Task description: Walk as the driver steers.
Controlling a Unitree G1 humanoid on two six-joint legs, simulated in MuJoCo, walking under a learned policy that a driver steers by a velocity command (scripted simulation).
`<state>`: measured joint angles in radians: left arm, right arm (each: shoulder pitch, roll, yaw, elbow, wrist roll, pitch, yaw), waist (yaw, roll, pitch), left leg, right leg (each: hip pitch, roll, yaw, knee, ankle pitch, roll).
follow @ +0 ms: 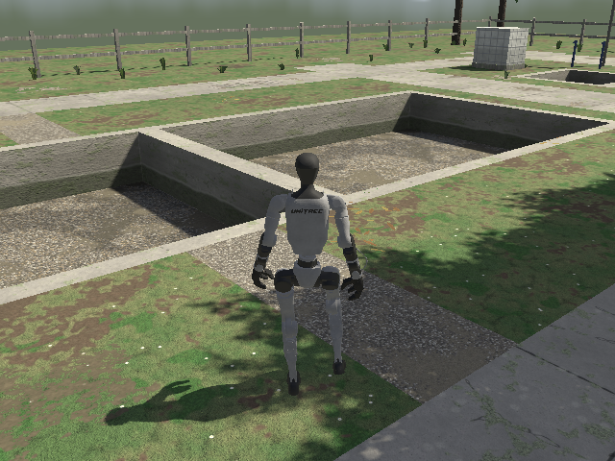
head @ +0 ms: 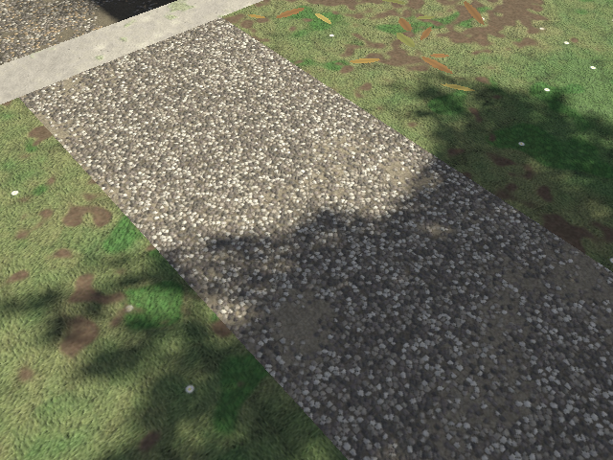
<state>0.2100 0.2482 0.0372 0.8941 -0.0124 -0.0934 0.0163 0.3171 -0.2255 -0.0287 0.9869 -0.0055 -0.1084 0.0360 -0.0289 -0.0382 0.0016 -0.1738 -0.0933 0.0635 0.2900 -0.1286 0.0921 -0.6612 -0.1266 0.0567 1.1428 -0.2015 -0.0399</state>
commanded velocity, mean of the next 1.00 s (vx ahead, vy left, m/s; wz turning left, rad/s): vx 0.15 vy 0.00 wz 0.00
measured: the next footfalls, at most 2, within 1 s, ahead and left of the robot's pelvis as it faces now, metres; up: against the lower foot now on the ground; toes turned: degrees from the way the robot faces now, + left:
right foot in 0.26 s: +0.33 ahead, -0.15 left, +0.00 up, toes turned -1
left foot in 0.60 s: +0.27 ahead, +0.08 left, +0.00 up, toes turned +1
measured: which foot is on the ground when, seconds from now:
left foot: down 0.00-0.28, up 0.30-0.58, down 0.60-1.00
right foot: up 0.00-0.24, down 0.26-1.00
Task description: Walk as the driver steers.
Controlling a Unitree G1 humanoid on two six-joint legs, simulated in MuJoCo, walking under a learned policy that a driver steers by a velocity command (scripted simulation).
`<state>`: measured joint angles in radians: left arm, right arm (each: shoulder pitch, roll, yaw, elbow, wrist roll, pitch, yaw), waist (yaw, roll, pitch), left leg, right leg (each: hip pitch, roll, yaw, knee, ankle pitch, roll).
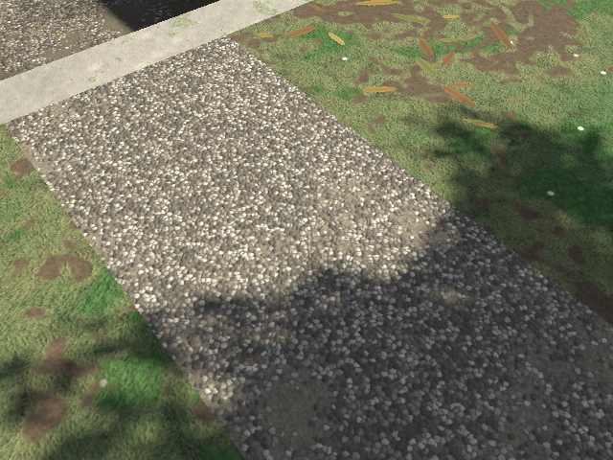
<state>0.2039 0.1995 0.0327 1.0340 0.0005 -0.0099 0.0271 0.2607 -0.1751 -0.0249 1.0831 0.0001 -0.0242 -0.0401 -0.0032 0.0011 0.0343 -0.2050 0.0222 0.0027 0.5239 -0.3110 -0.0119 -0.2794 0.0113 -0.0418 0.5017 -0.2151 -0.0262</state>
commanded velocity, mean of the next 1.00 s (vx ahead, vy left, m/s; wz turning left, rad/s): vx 0.35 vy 0.00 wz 0.00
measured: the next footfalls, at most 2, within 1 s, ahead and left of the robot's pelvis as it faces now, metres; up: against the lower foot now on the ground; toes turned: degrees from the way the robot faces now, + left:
right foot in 0.80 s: +0.44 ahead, -0.10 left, +0.00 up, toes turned -2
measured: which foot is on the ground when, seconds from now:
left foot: down 0.00-0.82, up 0.84-1.00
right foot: down 0.00-0.38, up 0.40-0.78, down 0.80-1.00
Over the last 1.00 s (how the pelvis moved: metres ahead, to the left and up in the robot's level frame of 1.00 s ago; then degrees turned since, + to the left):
0.25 -0.05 -0.01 1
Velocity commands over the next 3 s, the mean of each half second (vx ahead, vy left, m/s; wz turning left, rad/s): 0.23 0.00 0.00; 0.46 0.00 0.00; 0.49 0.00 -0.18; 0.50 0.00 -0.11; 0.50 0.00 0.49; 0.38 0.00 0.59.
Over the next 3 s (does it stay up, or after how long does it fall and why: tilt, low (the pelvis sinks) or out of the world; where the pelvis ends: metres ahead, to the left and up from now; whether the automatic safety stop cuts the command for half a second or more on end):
stays up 1.43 0.03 -0.01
